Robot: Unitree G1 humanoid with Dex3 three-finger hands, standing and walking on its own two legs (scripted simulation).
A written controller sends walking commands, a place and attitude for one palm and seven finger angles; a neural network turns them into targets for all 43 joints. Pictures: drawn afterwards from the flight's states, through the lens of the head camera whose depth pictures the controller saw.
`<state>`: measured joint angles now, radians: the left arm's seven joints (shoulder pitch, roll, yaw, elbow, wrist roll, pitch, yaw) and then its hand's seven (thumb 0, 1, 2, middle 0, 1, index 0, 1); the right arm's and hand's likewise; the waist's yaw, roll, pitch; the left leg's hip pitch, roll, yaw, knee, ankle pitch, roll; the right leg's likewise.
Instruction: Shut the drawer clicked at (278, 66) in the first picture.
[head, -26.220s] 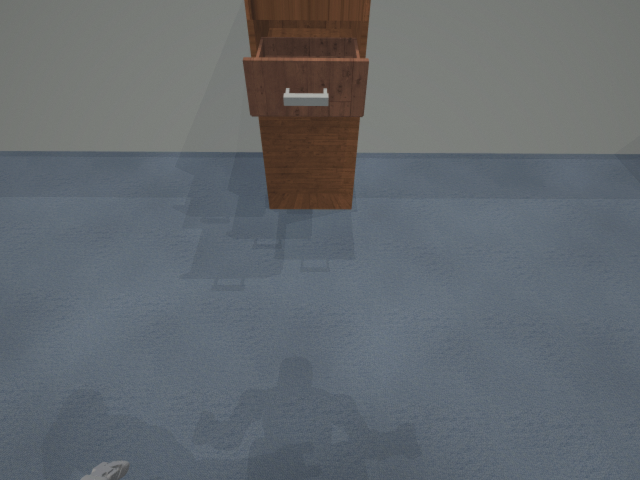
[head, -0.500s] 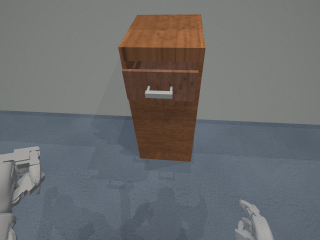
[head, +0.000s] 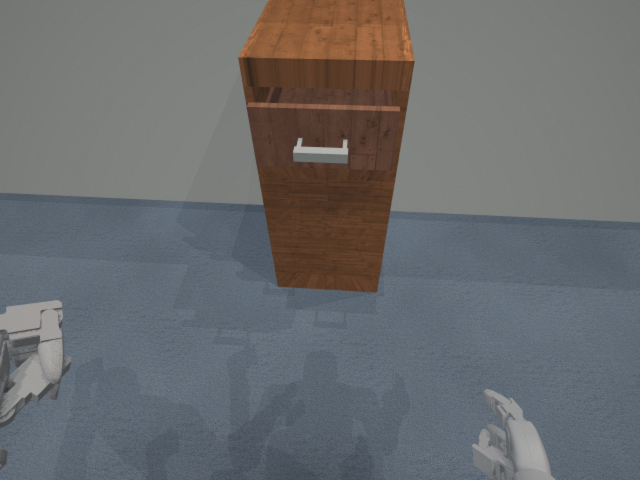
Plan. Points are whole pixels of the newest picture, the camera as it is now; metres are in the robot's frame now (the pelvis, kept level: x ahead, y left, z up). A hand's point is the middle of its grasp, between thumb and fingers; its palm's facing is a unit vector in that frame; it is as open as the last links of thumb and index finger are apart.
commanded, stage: step back with the hand held close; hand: left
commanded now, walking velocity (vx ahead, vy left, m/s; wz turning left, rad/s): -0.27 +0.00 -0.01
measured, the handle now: (321, 148) +0.79 +0.05 -0.04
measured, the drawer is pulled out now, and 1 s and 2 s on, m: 0.08 0.08 0.08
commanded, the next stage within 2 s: stop stepping back and stand still in 0.70 s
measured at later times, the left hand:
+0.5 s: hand out of the picture +0.10 +0.25 +0.16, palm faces +0.42 -0.79 -0.44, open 3.2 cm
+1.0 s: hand out of the picture -0.01 +0.19 +0.18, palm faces +0.27 -0.79 -0.55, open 3.2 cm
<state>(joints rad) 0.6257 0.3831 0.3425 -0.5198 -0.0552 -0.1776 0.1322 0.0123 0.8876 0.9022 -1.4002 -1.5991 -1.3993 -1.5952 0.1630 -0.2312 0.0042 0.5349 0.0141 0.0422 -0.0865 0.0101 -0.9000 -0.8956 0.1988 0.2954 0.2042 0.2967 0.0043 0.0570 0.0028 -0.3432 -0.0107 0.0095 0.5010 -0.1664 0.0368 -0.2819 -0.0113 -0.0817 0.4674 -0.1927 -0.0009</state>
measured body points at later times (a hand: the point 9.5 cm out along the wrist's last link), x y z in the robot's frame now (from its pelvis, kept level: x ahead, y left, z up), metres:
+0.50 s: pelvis -0.07 +0.01 -0.01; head -0.06 +0.02 +0.44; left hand +0.07 +0.29 +0.19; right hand +0.11 -0.23 -0.09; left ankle -0.02 +0.10 -0.74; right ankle +0.00 -0.11 -0.74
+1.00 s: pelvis -0.20 -0.04 -0.01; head -0.19 -0.02 +0.44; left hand -0.03 +0.23 +0.21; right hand -0.05 -0.28 -0.09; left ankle -0.11 +0.08 -0.72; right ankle -0.31 -0.12 -0.74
